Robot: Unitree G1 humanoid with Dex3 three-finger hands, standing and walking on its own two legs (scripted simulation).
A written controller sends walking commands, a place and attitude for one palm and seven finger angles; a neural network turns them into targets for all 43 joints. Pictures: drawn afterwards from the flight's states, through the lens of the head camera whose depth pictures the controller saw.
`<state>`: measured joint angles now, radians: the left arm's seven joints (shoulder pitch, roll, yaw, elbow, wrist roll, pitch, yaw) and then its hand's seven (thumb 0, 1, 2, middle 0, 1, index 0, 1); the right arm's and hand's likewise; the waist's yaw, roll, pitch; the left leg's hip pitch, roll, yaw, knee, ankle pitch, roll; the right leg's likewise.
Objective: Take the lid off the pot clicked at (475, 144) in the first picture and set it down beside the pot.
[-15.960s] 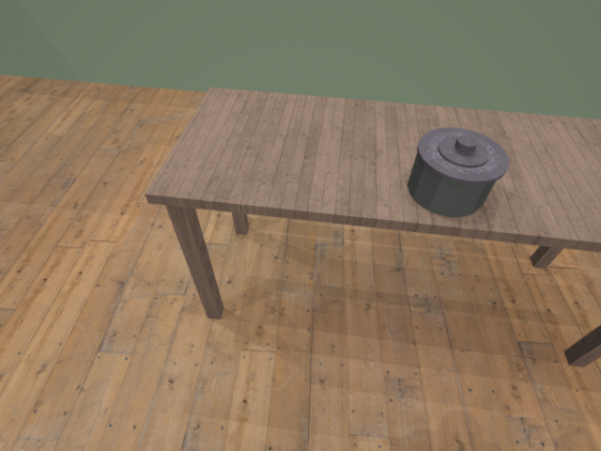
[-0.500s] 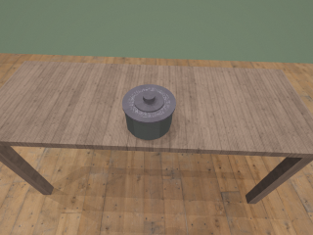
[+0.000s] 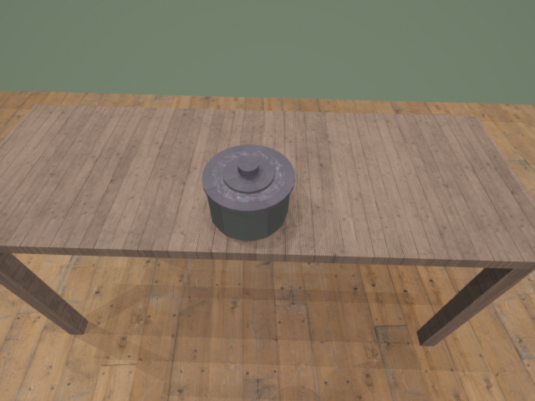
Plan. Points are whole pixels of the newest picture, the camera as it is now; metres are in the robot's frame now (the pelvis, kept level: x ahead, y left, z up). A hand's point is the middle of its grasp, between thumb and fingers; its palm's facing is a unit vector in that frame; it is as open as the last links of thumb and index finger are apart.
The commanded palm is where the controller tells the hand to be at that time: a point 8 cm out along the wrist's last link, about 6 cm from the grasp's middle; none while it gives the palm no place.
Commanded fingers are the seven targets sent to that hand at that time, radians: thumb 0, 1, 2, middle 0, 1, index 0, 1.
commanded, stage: lift the closed hand beside the body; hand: left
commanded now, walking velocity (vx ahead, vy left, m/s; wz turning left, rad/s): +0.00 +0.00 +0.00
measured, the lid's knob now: (248, 166) +0.53 +0.07 +0.02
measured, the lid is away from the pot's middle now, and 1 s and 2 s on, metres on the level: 0.00 0.00 0.00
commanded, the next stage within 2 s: raise the hand higher, near the body in 0.70 s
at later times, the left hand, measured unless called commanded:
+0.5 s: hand out of the picture +0.11 +0.19 -0.08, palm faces +0.22 -0.94 -0.24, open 4.3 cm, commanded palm +0.08 +0.24 -0.06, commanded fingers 0.00 0.90 0.90 -1.17 -1.36 -1.17 -1.36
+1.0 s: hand (124, 390) +0.14 +0.22 -0.05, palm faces +0.24 -0.89 -0.38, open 3.1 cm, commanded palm +0.10 +0.25 +0.00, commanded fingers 0.00 0.90 0.90 -1.30 -1.50 -1.30 -1.50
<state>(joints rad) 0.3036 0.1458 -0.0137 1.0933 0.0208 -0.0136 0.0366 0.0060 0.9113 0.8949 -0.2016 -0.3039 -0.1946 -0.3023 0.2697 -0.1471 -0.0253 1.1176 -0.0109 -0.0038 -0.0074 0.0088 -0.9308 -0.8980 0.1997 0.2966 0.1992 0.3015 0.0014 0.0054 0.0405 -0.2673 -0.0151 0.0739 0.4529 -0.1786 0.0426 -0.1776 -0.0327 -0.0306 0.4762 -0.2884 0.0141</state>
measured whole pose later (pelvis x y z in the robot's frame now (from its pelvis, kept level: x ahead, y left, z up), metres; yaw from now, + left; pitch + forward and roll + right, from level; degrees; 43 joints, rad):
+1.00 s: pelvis +0.04 -0.02 +0.00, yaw +1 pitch +1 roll +0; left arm 0.61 0.24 0.12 0.09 -0.02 0.00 0.08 0.02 0.90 0.89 -1.28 -1.50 -1.28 -1.49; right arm 0.23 -0.21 0.00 0.64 0.02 -0.06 -0.08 0.01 -0.91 -0.90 0.20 0.30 0.20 0.30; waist 0.03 0.03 0.00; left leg -0.27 0.00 0.04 0.50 -0.26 0.01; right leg -0.15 -0.01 -0.06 0.48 -0.35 -0.01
